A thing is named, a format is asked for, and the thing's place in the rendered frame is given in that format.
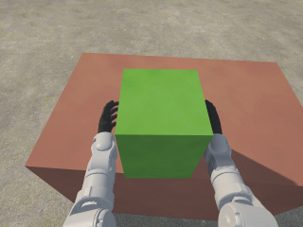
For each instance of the carton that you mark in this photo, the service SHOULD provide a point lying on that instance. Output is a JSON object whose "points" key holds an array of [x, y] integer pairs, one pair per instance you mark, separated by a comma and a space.
{"points": [[162, 124]]}

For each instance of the robot right hand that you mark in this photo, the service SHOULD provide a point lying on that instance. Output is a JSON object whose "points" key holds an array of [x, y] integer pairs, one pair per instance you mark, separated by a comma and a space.
{"points": [[213, 118]]}

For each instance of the robot left upper arm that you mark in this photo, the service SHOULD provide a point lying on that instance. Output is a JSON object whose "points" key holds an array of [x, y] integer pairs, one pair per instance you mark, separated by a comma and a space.
{"points": [[100, 217]]}

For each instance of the left robot forearm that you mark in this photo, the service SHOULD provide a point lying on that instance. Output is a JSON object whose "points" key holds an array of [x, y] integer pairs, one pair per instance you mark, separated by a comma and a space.
{"points": [[98, 184]]}

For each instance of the right robot forearm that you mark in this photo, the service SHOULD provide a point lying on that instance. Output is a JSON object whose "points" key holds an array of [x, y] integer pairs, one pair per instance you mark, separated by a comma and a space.
{"points": [[224, 175]]}

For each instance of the pedestal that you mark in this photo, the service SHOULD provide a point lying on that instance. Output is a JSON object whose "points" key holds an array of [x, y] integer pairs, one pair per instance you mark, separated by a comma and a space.
{"points": [[260, 116]]}

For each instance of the robot right upper arm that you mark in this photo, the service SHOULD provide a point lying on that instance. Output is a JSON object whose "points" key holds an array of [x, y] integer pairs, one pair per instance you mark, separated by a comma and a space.
{"points": [[236, 214]]}

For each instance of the robot left hand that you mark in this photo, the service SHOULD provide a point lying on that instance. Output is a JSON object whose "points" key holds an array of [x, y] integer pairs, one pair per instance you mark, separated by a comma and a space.
{"points": [[105, 122]]}

